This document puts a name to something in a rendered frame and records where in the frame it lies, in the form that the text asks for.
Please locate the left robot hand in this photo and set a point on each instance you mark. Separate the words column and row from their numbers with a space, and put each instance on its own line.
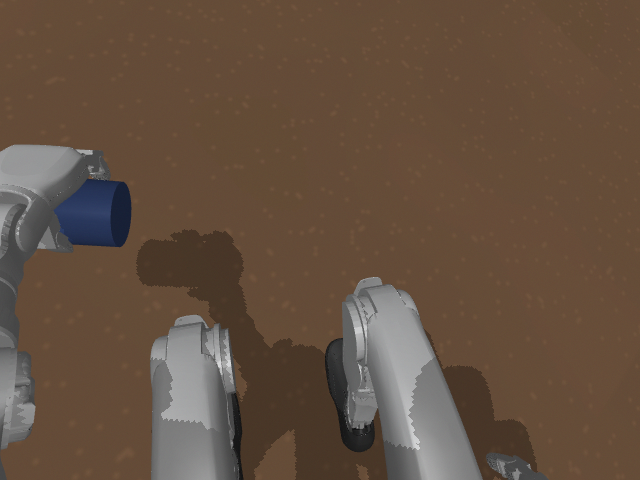
column 54, row 173

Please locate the right robot hand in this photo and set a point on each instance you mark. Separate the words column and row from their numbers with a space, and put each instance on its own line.
column 513, row 468

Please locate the right robot foot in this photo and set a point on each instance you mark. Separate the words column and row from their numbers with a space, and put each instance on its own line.
column 354, row 439

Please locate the can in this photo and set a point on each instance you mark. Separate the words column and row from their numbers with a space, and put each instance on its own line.
column 97, row 214

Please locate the left robot arm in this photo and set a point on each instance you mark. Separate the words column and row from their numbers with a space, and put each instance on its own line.
column 24, row 218

